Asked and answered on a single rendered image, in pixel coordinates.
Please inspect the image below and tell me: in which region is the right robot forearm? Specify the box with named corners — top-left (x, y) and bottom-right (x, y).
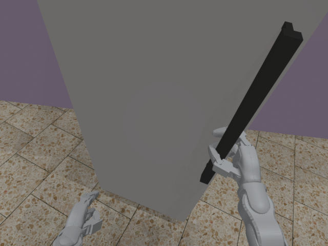
top-left (237, 181), bottom-right (289, 246)

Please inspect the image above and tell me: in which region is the handle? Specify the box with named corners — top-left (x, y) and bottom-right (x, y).
top-left (200, 22), bottom-right (303, 185)

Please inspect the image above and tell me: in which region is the left robot forearm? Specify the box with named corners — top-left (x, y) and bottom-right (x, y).
top-left (52, 226), bottom-right (84, 246)

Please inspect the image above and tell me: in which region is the right robot hand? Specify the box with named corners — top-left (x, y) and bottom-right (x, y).
top-left (208, 127), bottom-right (261, 187)

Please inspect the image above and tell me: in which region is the fridge door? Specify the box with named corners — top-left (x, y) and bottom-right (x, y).
top-left (37, 0), bottom-right (328, 222)

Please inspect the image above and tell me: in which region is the left robot hand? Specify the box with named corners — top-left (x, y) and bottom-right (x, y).
top-left (65, 190), bottom-right (103, 237)

